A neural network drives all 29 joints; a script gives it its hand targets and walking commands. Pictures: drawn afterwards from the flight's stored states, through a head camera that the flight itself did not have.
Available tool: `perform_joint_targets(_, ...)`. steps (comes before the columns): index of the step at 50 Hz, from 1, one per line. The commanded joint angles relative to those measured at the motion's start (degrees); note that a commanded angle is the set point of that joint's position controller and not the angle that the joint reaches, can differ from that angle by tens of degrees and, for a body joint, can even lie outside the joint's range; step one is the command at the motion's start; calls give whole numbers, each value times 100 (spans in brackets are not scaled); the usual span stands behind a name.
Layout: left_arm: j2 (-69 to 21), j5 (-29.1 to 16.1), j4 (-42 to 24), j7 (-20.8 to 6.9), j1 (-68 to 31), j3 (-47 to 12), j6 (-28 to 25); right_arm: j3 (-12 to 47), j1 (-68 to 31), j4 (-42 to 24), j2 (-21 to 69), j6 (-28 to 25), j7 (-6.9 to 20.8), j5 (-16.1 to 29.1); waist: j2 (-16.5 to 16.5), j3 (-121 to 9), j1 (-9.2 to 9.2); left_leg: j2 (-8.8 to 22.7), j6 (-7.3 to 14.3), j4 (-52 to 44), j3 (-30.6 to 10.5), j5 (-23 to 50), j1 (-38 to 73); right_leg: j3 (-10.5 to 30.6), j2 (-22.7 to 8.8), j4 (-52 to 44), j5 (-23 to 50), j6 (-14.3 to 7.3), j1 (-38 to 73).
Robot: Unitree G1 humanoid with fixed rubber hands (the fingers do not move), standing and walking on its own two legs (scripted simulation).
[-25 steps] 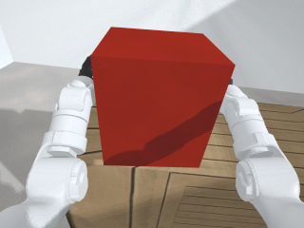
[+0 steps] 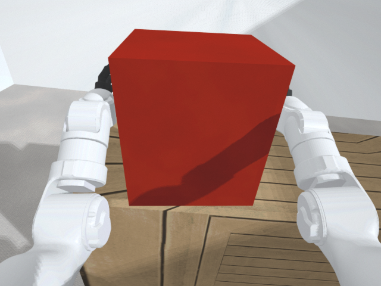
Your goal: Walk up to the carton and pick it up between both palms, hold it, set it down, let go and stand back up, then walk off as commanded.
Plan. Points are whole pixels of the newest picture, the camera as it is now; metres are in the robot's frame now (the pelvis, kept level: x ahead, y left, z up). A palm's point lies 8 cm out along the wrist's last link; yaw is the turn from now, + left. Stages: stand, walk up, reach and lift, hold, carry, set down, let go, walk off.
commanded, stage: reach and lift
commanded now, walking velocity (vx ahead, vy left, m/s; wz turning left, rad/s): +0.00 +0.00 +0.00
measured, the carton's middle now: (193, 116) +0.41 +0.00 +0.23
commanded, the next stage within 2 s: hold in 0.74 s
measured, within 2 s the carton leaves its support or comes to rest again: neither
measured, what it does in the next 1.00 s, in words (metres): stands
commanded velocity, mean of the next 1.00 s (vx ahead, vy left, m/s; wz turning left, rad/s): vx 0.00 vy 0.00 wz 0.00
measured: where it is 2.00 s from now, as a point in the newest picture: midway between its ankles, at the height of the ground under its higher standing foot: outside the picture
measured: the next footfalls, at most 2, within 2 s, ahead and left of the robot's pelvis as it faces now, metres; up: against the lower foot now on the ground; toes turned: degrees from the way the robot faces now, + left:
none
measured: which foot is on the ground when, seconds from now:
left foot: down 0.00-1.00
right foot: down 0.00-1.00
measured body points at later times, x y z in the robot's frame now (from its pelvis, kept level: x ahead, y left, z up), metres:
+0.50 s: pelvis +0.01 +0.00 +0.00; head -0.07 +0.03 +0.44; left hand +0.41 +0.18 +0.28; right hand +0.41 -0.18 +0.30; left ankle +0.03 +0.12 -0.75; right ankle +0.03 -0.13 -0.75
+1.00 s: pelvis +0.00 +0.00 +0.00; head -0.09 +0.03 +0.44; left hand +0.39 +0.18 +0.30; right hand +0.39 -0.17 +0.32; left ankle +0.03 +0.12 -0.75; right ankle +0.03 -0.13 -0.75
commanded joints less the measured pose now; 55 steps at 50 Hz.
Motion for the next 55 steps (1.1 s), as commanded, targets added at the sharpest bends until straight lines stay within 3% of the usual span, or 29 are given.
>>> perform_joint_targets(1, -3640, -986, -1513, -999, -5329, -1897, -406, 1269, -5741, -1730, 3727, -141, 827, 1255, 531, -2572, -79, -382, -94, -291, -147, 519, 814, 372, 411, -5, 212, -51, 893)
perform_joint_targets(6, -3567, -1000, -1689, -1047, -5309, -1929, -357, 1353, -5659, -1804, 3691, -64, 764, 1387, 594, -2750, -113, -412, -143, -209, -166, 902, 917, 387, 427, 33, 593, -30, 1115)
perform_joint_targets(15, -3523, -1204, -2487, -964, -5438, -2159, -251, 1656, -5695, -2526, 3675, 140, 632, 1778, 758, -3319, -105, -438, -264, 22, -221, 1731, 1274, 394, 494, 156, 1298, 19, 1262)
perform_joint_targets(20, -3366, -1049, -2249, -1031, -5224, -1978, -76, 1583, -5525, -2237, 3533, 341, 622, 1755, 753, -2892, -93, -428, -247, -109, -203, 1447, 1093, 411, 497, 120, 1033, -5, 1219)
perform_joint_targets(29, -3451, -1203, -2595, -1022, -5476, -2153, 23, 1643, -5818, -2624, 3572, 476, 611, 1943, 835, -3241, -87, -434, -271, -55, -236, 1620, 1086, 446, 531, 168, 1186, -35, 1268)
perform_joint_targets(39, -3395, -1053, -2171, -1095, -5536, -1955, 202, 1453, -5969, -2155, 3491, 661, 678, 1876, 801, -2705, -19, -395, -215, -298, -223, 911, 631, 481, 524, 92, 560, -116, 1140)
perform_joint_targets(55, -3345, -1092, -2076, -1132, -5748, -1927, 336, 1397, -6121, -1971, 3531, 831, 717, 1943, 800, -2725, 23, -368, -203, -417, -232, 623, 356, 522, 513, 95, 429, -134, 1220)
